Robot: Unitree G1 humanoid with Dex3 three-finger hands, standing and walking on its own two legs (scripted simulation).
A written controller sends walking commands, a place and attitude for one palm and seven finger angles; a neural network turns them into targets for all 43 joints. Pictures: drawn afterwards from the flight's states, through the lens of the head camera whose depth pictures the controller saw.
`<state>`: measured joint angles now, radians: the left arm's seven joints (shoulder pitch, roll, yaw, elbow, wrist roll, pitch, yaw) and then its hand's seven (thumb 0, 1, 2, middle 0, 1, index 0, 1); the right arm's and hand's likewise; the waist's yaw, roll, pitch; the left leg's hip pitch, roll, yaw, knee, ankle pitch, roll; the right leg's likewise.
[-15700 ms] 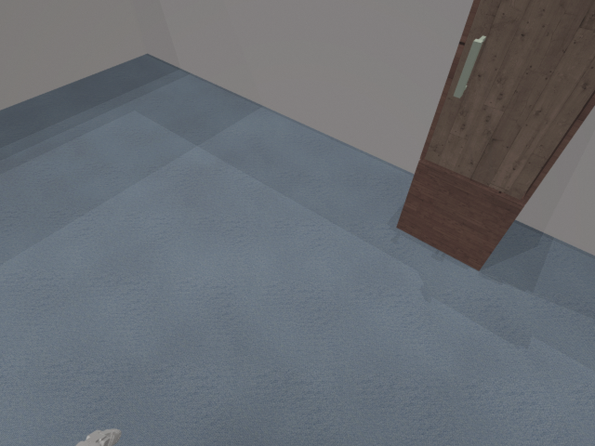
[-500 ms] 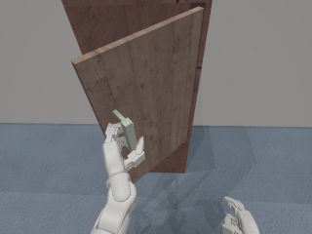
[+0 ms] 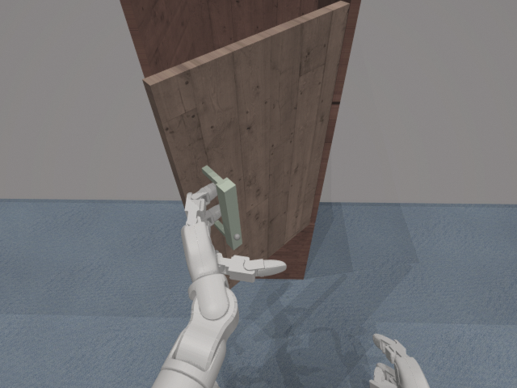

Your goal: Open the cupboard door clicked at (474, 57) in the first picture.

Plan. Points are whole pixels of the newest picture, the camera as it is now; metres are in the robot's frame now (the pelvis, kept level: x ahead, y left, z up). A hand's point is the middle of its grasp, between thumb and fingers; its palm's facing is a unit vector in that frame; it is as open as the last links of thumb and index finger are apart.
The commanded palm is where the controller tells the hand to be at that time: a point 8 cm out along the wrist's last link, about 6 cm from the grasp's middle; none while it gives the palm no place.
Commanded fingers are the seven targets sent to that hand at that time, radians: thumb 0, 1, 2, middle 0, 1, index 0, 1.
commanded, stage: open thumb and fingers to let go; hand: left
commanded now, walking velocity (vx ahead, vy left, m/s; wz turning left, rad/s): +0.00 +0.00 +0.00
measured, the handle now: (222, 209) +0.38 +0.08 +0.07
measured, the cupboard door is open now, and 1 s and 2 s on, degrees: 43 46 46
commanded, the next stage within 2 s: slide the hand sideways off the handle in 0.08 s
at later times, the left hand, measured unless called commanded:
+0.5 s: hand (243, 265) +0.28 +0.03 +0.08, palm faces -0.12 -0.99 +0.04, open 16.4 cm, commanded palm +0.26 +0.09 +0.07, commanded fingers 0.00 -0.50 0.30 -0.15 -0.30 -0.15 -0.30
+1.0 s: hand (210, 297) +0.23 +0.07 +0.08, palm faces -0.06 -1.00 +0.03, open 16.3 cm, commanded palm +0.21 +0.13 +0.07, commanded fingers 0.00 -0.50 0.30 -0.15 -0.30 -0.15 -0.30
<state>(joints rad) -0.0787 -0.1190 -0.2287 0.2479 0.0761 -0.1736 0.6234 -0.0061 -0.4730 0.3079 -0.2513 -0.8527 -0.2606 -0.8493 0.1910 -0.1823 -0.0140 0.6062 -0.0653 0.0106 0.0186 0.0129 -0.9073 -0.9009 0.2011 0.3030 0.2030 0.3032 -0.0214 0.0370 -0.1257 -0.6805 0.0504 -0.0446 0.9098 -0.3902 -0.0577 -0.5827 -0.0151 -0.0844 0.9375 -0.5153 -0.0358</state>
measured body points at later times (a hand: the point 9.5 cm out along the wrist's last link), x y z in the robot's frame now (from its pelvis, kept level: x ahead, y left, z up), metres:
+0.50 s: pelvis -0.01 +0.03 +0.00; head +0.01 +0.02 +0.45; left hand +0.28 +0.09 +0.07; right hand +0.14 -0.20 -0.10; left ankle +0.04 +0.16 -0.69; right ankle -0.02 -0.09 -0.69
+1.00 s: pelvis +0.00 +0.02 -0.01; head +0.03 +0.01 +0.44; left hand +0.23 +0.13 +0.08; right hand +0.18 -0.20 -0.08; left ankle +0.04 +0.16 -0.69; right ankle -0.02 -0.09 -0.69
